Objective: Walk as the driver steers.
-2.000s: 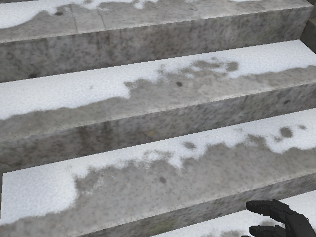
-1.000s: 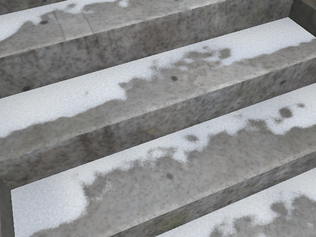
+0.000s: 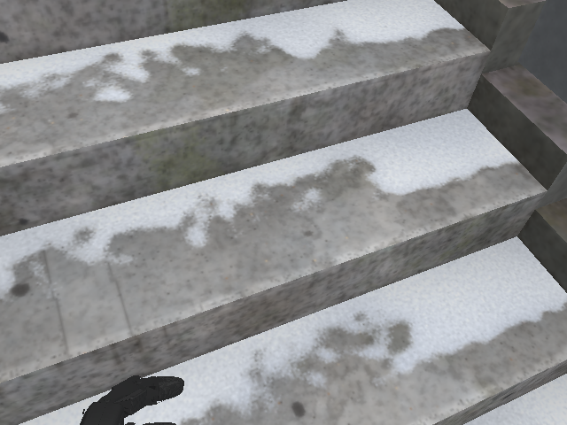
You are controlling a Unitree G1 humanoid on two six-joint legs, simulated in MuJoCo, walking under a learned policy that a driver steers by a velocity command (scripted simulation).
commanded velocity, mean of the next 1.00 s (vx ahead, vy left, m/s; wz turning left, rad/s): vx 0.93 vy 0.00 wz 0.62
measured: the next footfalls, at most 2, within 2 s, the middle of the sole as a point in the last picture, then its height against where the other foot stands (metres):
left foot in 0.38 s outside the picture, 0.16 m higher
right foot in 0.74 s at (235, 225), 0.16 m higher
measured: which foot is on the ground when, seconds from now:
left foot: up 0.00-0.36, down 0.38-0.74, up 0.76-1.00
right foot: down 0.00-0.38, up 0.40-0.72, down 0.74-1.00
